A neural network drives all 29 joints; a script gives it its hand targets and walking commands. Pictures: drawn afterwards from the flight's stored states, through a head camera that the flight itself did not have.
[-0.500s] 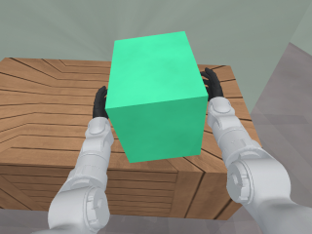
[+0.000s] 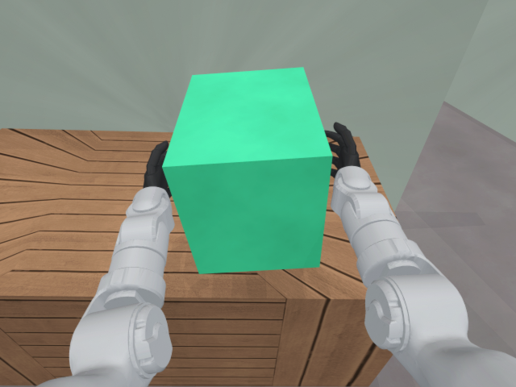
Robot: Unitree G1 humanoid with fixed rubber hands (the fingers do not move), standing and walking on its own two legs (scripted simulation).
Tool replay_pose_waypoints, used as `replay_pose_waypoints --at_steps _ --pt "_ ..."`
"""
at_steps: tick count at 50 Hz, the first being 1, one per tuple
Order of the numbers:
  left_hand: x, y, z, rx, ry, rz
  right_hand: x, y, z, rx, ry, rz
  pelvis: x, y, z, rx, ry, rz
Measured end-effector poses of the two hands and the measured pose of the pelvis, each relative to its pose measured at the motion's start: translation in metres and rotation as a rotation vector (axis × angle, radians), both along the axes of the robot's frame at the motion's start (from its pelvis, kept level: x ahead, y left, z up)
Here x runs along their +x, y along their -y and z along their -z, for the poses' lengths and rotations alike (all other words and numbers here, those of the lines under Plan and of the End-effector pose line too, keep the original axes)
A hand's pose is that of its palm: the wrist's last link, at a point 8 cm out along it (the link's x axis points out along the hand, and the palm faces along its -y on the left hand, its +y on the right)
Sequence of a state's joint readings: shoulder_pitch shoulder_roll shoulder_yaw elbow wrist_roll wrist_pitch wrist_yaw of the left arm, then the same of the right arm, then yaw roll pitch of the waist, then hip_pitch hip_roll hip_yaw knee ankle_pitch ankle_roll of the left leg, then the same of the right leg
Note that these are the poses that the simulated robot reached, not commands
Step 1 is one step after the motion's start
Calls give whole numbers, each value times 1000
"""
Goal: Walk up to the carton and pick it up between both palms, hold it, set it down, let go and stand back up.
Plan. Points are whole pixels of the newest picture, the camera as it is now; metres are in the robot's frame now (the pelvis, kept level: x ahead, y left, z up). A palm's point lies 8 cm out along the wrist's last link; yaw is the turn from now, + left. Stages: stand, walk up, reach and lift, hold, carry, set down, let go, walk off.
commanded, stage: reach and lift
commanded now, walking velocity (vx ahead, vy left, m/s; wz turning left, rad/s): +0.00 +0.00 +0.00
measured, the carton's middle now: (253, 166) +0.48 +0.02 +0.13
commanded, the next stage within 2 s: hold in 1.10 s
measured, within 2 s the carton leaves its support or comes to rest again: neither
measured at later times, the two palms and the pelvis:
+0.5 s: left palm (158, 175) +0.40 +0.17 +0.17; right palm (352, 165) +0.41 -0.13 +0.19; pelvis +0.00 +0.00 +0.00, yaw +0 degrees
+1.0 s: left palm (154, 172) +0.39 +0.17 +0.18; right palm (354, 165) +0.40 -0.13 +0.20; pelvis +0.00 +0.00 +0.00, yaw +0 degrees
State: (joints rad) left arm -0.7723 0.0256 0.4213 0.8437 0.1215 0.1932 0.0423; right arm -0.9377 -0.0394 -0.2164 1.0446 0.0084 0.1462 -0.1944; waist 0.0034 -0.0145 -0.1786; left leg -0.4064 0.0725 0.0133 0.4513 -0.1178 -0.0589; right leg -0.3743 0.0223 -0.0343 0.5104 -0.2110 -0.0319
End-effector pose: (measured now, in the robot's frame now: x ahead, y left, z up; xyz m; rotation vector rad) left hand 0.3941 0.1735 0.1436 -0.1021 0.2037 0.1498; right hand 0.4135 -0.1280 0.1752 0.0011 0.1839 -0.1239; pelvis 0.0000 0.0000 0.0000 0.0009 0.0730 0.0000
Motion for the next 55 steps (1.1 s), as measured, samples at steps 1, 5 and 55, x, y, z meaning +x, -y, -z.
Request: replay_pose_waypoints --at_steps 1,5,55 --pt "-1 0 -1 0 2 1 -1 0 -1 0 1 1 0 0 0 0 2 0" --pt "-2 0 -4 0 -4 10 -5 0 -3 -1 -4 9 -2 -1 0 0 14 -1" --pt "-3 3 -47 11 14 49 -21 5 -28 90 20 58 -2 -5 -2 -2 79 -4"
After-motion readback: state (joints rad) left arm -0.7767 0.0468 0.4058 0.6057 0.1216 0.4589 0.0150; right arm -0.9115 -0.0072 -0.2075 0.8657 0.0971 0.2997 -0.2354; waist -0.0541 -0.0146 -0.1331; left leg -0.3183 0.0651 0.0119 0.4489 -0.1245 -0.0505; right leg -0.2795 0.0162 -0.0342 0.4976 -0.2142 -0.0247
